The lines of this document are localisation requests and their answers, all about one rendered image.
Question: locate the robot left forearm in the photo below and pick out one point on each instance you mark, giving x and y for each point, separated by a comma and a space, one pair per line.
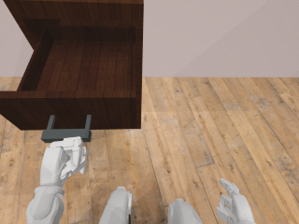
47, 207

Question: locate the cabinet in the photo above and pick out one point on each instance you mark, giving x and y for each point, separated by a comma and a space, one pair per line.
33, 15

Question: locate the robot right thigh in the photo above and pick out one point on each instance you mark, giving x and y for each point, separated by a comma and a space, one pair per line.
180, 212

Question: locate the right robot hand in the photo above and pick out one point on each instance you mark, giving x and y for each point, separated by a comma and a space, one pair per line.
238, 207

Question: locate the robot thigh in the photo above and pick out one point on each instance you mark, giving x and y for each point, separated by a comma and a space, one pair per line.
180, 212
118, 208

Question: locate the drawer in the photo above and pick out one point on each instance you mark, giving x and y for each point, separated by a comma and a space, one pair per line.
75, 71

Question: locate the handle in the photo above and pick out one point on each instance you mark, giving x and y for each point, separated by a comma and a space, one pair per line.
50, 135

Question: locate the left robot hand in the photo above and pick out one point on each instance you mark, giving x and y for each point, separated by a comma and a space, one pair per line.
57, 155

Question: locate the robot left thigh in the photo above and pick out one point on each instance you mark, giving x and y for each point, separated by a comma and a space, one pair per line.
118, 208

